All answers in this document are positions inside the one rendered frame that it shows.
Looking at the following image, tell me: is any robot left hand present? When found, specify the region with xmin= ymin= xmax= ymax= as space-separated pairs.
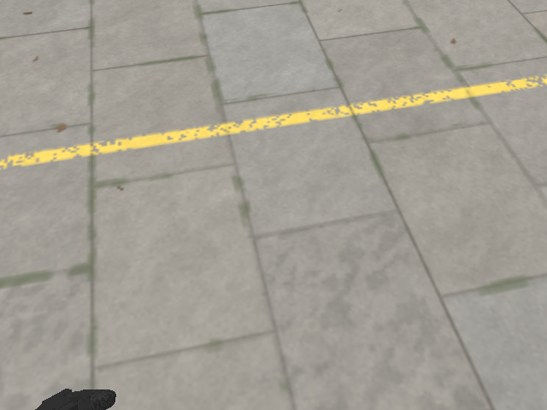
xmin=35 ymin=389 xmax=116 ymax=410

